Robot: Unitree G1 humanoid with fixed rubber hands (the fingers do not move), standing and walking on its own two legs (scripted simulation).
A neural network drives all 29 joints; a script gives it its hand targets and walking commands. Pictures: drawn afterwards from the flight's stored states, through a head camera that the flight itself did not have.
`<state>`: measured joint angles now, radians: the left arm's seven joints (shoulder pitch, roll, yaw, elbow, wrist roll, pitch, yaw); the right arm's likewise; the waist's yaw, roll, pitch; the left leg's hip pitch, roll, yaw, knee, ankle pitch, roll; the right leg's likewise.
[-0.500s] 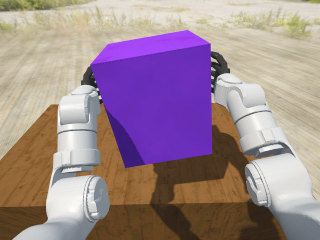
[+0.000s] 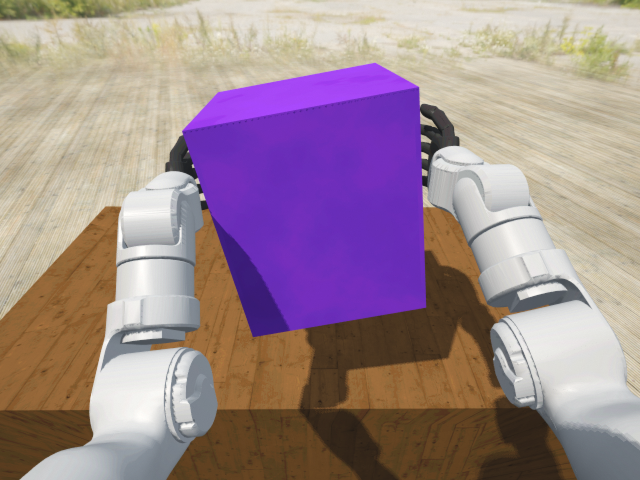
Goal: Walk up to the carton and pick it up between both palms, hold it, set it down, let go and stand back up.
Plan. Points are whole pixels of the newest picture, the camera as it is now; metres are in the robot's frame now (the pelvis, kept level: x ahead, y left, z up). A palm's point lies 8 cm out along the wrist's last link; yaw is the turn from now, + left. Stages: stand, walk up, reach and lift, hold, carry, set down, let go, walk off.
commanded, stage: hold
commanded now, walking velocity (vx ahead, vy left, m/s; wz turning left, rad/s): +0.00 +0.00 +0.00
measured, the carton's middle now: (316, 194) +0.39 -0.01 +0.25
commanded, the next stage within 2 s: none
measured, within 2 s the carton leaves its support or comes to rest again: neither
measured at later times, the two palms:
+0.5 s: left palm (178, 183) +0.37 +0.15 +0.28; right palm (440, 161) +0.37 -0.16 +0.30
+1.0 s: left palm (178, 185) +0.36 +0.14 +0.28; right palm (443, 159) +0.36 -0.16 +0.31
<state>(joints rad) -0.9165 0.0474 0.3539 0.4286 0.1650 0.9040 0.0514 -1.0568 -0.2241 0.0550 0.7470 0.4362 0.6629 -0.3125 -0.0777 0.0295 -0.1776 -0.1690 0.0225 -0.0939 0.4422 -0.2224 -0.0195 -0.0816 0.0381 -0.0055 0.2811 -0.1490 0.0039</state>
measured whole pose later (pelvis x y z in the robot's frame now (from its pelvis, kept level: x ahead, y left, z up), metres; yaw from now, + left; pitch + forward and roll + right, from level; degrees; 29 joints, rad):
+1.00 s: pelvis +0.00 +0.00 +0.00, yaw +0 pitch -3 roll -2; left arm -0.94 0.05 0.36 0.44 0.16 0.90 0.06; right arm -1.08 -0.23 0.04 0.76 0.44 0.67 -0.31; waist -0.07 0.03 -0.19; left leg -0.19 0.02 -0.10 0.44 -0.21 -0.02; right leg -0.10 0.04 0.01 0.29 -0.14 0.01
